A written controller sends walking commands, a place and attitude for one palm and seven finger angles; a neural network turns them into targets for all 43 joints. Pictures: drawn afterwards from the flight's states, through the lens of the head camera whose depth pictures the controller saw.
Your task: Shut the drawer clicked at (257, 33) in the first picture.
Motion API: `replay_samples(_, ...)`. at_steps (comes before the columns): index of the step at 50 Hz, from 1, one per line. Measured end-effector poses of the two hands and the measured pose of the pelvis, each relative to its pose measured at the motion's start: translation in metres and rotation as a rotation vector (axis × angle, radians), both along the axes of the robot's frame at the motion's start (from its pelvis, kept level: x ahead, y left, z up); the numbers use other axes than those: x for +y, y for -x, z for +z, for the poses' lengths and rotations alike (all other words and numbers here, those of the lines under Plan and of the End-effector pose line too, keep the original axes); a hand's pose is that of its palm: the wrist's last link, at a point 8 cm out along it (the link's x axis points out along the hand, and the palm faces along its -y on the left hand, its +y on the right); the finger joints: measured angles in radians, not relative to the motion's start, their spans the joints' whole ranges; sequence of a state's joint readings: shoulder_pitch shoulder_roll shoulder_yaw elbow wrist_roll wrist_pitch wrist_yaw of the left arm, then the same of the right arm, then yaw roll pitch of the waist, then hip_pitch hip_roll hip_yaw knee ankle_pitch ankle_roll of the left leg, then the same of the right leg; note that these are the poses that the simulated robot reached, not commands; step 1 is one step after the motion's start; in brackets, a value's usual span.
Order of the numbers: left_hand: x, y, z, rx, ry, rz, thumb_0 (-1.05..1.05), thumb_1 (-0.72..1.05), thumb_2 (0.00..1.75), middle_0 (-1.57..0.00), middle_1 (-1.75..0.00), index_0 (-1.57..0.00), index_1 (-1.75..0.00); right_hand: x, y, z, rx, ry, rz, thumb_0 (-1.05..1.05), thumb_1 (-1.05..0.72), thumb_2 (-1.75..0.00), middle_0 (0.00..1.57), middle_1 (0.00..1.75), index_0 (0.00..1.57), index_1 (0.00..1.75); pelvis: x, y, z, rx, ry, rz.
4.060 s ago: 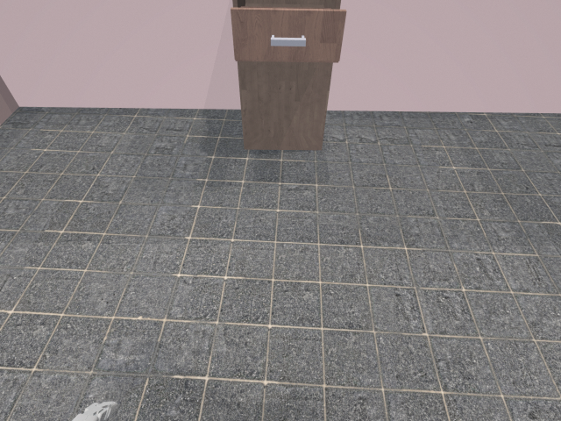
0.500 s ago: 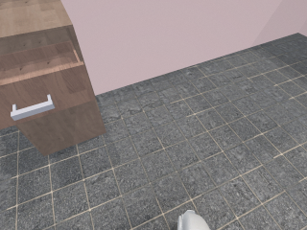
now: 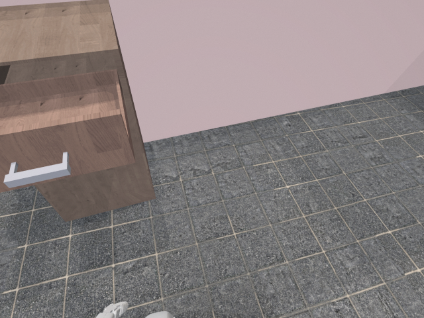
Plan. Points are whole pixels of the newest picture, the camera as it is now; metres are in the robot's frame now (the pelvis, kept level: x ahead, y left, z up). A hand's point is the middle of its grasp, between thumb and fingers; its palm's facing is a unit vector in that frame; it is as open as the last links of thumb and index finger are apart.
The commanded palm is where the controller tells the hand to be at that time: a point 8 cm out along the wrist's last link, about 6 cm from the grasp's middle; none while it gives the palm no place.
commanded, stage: turn to face it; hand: left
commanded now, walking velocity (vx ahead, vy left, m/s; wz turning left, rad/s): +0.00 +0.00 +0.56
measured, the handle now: (39, 167) +0.43 +0.42 -0.01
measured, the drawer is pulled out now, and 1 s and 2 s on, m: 0.30 0.30 0.30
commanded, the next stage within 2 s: take the last steps up to it in 0.52 s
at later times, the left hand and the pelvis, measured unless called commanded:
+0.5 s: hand out of the picture +0.05 +0.21 -0.16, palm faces +0.25 -0.92 -0.30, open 7.4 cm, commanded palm none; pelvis +0.01 -0.02 -0.01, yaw +12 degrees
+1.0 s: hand out of the picture -0.13 +0.16 -0.17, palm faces +0.46 -0.87 -0.20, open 7.4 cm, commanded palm none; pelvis -0.01 +0.01 +0.01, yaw +21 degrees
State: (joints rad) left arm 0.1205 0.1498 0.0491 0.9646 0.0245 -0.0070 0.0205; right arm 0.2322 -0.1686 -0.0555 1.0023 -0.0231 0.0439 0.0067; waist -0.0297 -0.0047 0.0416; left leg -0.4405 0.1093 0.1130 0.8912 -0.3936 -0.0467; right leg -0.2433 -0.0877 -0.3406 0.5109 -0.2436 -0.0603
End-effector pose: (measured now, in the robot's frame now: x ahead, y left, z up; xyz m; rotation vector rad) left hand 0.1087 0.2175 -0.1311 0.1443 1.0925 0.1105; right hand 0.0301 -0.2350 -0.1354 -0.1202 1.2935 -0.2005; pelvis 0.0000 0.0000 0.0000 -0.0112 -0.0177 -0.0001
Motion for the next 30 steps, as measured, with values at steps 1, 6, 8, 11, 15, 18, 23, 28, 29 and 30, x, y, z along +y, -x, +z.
replay_samples(1,0.006,0.006,-0.004,0.013,0.001,0.021,-0.01,0.91,0.90,-0.20,-0.30,-0.20,-0.30,0.001,-0.011,0.001,-0.012,0.009,0.022,0.00,-0.91,-0.90,0.20,0.29,0.19,0.30,0.002,-0.002,-0.001,0.000,0.004,0.013)
replay_samples(6,0.043,0.044,-0.029,0.109,0.002,0.129,0.00,0.91,0.90,-0.20,-0.30,-0.20,-0.30,0.012,-0.060,0.003,-0.082,0.060,0.124,0.00,-0.91,-0.90,0.20,0.29,0.19,0.30,0.019,-0.011,-0.015,0.005,0.014,0.068)
replay_samples(8,0.055,0.059,-0.029,0.163,-0.015,0.150,0.00,0.91,0.90,-0.20,-0.30,-0.20,-0.30,0.017,-0.070,0.007,-0.099,0.067,0.151,0.00,-0.91,-0.90,0.20,0.29,0.19,0.30,0.022,-0.012,-0.013,0.006,0.010,0.076)
replay_samples(11,0.067,0.074,-0.019,0.202,-0.037,0.187,0.01,0.91,0.90,-0.20,-0.30,-0.20,-0.29,0.022,-0.077,0.012,-0.092,0.068,0.182,0.00,-0.91,-0.90,0.20,0.29,0.20,0.30,0.024,-0.014,-0.005,0.012,0.014,0.105)
replay_samples(15,0.074,0.084,-0.003,0.198,-0.064,0.228,0.01,0.91,0.90,-0.19,-0.30,-0.19,-0.29,0.023,-0.082,0.013,-0.071,0.052,0.219,0.00,-0.91,-0.90,0.20,0.30,0.20,0.30,0.022,-0.015,0.003,0.013,0.013,0.137)
replay_samples(18,0.071,0.086,0.004,0.187,-0.083,0.248,0.01,0.91,0.90,-0.19,-0.30,-0.19,-0.29,0.020,-0.086,0.011,-0.066,0.035,0.235,0.00,-0.91,-0.90,0.20,0.30,0.20,0.30,0.015,-0.016,0.005,0.009,0.009,0.160)
replay_samples(23,0.049,0.082,0.011,0.142,-0.106,0.262,0.01,0.91,0.90,-0.19,-0.30,-0.19,-0.29,0.004,-0.092,-0.002,-0.067,0.000,0.255,0.00,-0.90,-0.90,0.20,0.30,0.20,0.30,-0.005,-0.015,0.000,-0.001,-0.011,0.193)
replay_samples(28,0.014,0.089,0.016,0.090,-0.115,0.281,0.01,0.90,0.90,-0.20,-0.30,-0.20,-0.29,-0.017,-0.100,-0.016,-0.064,-0.029,0.274,0.01,-0.91,-0.90,0.20,0.30,0.20,0.30,-0.027,-0.012,-0.005,-0.020,-0.029,0.244)
replay_samples(29,0.008,0.093,0.018,0.087,-0.109,0.293,0.01,0.90,0.90,-0.20,-0.30,-0.20,-0.30,-0.020,-0.101,-0.015,-0.059,-0.030,0.282,0.01,-0.91,-0.90,0.20,0.30,0.20,0.30,-0.029,-0.011,-0.003,-0.022,-0.033,0.255)
replay_samples(30,0.002,0.098,0.019,0.087,-0.102,0.304,0.01,0.90,0.90,-0.20,-0.30,-0.20,-0.30,-0.022,-0.102,-0.014,-0.056,-0.031,0.290,0.01,-0.91,-0.90,0.20,0.30,0.20,0.30,-0.032,-0.010,-0.001,-0.023,-0.038,0.263)
